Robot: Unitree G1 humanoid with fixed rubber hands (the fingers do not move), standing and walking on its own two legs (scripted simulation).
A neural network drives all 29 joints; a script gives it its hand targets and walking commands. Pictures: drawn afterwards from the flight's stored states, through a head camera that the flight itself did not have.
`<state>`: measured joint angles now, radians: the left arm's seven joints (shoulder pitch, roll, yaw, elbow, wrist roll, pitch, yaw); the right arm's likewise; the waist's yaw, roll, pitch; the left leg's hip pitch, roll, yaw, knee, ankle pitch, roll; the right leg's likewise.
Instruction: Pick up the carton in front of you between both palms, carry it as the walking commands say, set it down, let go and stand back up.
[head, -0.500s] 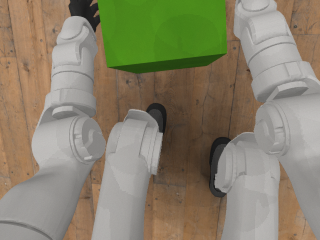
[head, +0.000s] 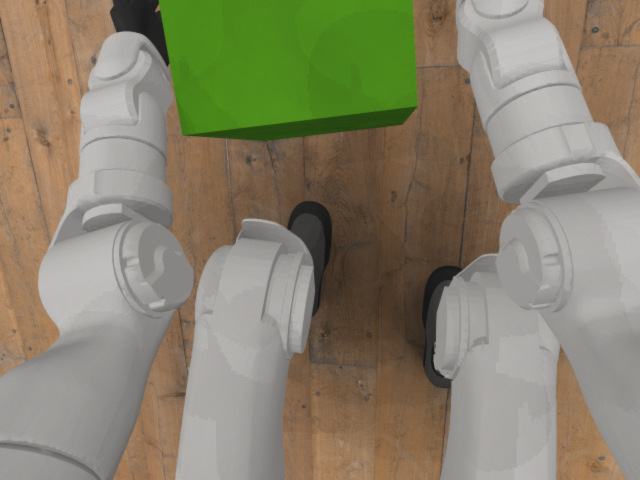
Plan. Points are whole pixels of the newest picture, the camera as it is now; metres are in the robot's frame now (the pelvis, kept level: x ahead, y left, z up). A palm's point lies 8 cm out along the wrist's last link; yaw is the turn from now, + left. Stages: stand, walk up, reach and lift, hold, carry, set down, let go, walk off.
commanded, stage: set down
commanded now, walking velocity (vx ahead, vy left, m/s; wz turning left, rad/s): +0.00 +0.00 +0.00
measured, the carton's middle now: (307, 37) +0.50 +0.14 -0.25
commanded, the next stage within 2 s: let go in 1.44 s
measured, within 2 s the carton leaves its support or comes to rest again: rests again in 0.06 s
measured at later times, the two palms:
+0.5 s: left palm (132, 48) +0.46 +0.31 -0.17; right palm out of the picture +0.58 -0.05 -0.16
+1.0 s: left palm out of the picture +0.47 +0.31 -0.01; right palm out of the picture +0.59 -0.05 +0.00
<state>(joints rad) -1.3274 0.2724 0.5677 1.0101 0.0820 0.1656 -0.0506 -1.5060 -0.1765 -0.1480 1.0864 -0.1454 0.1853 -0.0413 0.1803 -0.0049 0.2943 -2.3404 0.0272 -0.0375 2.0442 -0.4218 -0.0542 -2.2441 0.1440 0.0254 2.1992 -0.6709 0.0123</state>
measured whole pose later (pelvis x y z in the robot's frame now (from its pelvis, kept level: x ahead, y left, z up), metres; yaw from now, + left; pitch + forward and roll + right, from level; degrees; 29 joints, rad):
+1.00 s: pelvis +0.01 +0.01 +0.10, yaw +1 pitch +47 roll -1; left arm -1.09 0.21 0.39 0.76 -0.09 0.16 0.08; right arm -1.34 -0.35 -0.08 0.98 0.01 0.22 -0.06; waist 0.19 -0.05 0.00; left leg -2.14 -0.01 -0.03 1.70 -0.38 -0.02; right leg -2.03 0.08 0.03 1.83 -0.63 0.03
